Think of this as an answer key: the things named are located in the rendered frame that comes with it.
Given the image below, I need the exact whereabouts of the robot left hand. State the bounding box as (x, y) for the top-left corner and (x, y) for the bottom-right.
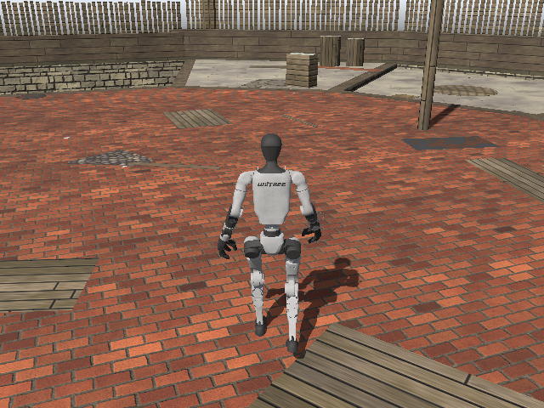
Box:
(218, 238), (237, 259)

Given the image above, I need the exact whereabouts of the robot foot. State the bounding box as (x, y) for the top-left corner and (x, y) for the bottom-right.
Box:
(255, 315), (267, 337)
(286, 337), (298, 353)

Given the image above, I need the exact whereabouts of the right robot upper arm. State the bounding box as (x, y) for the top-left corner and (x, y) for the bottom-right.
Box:
(289, 170), (314, 216)

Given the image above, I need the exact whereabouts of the robot right hand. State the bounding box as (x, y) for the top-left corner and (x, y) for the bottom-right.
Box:
(302, 227), (321, 243)

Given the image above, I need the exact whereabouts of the left robot upper arm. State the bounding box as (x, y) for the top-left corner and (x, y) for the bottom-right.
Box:
(230, 171), (254, 218)

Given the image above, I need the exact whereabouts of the left robot foot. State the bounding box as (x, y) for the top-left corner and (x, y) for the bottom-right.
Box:
(255, 315), (267, 337)

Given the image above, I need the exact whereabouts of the robot left forearm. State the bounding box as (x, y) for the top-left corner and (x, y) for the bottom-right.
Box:
(220, 205), (238, 241)

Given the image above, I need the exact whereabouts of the right robot foot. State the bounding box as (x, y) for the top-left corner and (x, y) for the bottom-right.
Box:
(286, 337), (298, 353)

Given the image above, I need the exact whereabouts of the robot right forearm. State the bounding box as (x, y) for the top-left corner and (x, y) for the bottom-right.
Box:
(305, 202), (320, 231)

